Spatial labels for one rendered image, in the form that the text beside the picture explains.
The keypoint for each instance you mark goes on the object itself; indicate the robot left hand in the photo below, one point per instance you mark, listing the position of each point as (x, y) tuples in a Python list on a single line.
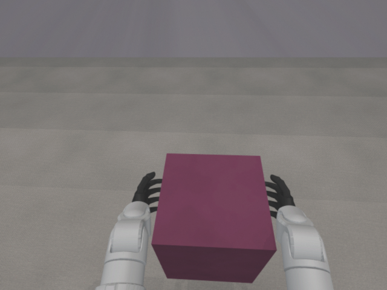
[(143, 191)]

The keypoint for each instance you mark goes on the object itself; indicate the robot left forearm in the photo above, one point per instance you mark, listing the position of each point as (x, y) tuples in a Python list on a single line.
[(126, 254)]

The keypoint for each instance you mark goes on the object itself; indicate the robot right hand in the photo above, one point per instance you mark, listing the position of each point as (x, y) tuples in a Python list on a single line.
[(282, 196)]

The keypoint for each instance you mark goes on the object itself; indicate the carton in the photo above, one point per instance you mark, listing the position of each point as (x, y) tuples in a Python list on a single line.
[(213, 219)]

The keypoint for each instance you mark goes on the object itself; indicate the robot right forearm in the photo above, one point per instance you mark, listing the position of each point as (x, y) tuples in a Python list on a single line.
[(303, 252)]

